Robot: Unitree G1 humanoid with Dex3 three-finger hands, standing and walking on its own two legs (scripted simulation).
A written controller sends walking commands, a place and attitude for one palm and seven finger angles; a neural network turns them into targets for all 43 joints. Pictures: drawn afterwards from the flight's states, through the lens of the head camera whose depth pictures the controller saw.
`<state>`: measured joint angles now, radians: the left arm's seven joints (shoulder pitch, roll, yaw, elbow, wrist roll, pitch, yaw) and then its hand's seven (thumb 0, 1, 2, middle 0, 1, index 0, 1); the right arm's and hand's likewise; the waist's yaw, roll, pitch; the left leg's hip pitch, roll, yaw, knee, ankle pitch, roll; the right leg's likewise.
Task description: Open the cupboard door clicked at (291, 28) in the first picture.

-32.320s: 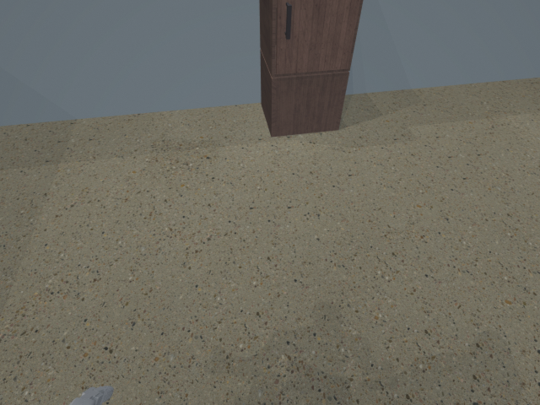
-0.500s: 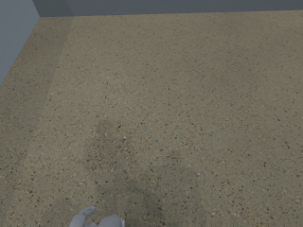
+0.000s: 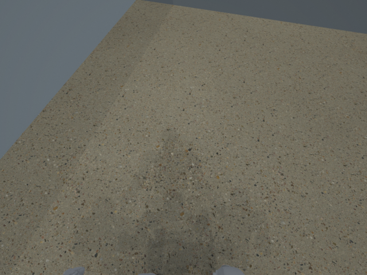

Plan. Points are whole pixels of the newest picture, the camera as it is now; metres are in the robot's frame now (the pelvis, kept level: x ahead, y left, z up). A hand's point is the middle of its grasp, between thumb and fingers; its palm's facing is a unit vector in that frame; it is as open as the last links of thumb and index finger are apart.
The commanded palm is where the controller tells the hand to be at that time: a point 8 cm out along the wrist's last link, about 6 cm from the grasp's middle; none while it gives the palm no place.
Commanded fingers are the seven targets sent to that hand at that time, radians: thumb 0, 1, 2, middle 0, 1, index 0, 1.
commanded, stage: turn to face it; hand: left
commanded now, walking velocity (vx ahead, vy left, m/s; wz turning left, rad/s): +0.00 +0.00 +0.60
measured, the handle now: out of the picture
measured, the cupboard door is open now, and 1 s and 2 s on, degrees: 41 41 41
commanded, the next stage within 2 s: none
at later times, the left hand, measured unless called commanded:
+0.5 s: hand out of the picture -0.02 +0.14 -0.16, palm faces +0.35 -0.90 -0.26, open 7.3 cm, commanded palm none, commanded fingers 0.00 0.90 0.90 -0.20 -0.30 -0.20 -0.30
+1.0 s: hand out of the picture +0.01 +0.18 -0.15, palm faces +0.55 -0.78 -0.29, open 7.3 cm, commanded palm none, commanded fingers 0.00 0.90 0.90 -0.20 -0.30 -0.20 -0.30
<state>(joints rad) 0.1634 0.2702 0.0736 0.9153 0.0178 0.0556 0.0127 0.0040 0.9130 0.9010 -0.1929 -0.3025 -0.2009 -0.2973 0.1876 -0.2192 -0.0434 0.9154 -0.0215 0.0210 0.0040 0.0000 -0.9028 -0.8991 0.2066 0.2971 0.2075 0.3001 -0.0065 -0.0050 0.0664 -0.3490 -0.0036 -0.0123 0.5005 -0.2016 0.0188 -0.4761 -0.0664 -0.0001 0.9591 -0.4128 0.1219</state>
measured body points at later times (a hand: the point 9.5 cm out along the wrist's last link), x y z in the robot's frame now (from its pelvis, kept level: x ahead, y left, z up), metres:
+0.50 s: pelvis +0.00 -0.06 +0.00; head +0.06 -0.05 +0.45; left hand -0.03 +0.19 -0.14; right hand +0.20 -0.27 -0.15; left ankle -0.05 +0.07 -0.70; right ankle +0.00 -0.14 -0.74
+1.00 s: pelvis +0.02 -0.07 +0.00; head +0.08 -0.04 +0.44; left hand -0.02 +0.22 -0.13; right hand +0.21 -0.25 -0.16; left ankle -0.04 +0.05 -0.74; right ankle +0.09 -0.18 -0.73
